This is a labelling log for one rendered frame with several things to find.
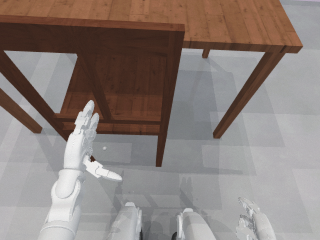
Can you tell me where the robot right thigh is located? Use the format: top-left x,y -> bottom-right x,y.
176,211 -> 216,240

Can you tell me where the robot right hand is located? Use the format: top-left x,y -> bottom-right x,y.
236,197 -> 277,240

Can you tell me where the robot left forearm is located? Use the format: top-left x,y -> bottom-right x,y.
37,168 -> 86,240

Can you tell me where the robot left hand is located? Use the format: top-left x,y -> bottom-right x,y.
63,100 -> 123,182

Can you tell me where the table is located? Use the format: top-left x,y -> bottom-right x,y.
0,0 -> 303,139

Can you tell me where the chair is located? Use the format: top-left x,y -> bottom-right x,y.
0,14 -> 185,167

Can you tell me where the robot thigh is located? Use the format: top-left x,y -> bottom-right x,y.
105,206 -> 142,240
176,211 -> 216,240

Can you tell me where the robot left thigh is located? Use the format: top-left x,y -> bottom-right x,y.
105,206 -> 142,240

